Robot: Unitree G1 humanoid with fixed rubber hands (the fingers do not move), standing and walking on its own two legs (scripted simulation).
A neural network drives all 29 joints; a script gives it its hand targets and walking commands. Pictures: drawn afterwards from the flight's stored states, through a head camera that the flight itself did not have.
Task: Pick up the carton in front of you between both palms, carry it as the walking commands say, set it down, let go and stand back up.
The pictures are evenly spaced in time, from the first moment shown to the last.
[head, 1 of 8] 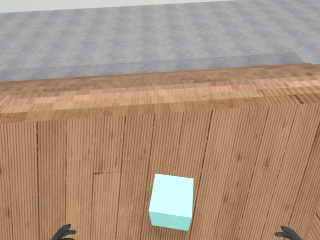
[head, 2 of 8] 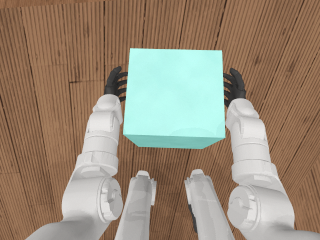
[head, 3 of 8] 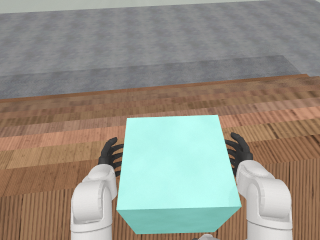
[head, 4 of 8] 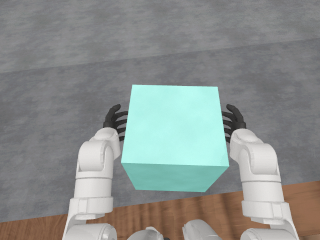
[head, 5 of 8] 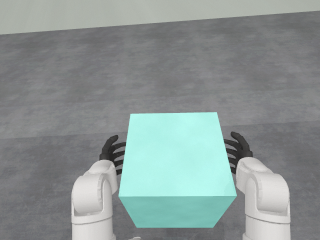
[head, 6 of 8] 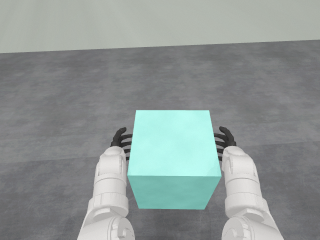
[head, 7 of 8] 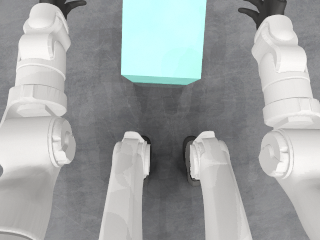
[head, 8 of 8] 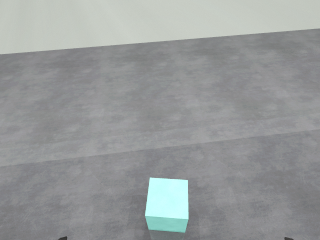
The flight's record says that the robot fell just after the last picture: no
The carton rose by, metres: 0.68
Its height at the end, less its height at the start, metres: -1.48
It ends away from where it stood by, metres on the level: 6.38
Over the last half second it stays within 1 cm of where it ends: yes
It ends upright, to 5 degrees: yes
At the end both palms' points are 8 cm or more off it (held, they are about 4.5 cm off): yes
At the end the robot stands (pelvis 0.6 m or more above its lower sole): yes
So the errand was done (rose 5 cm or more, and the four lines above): yes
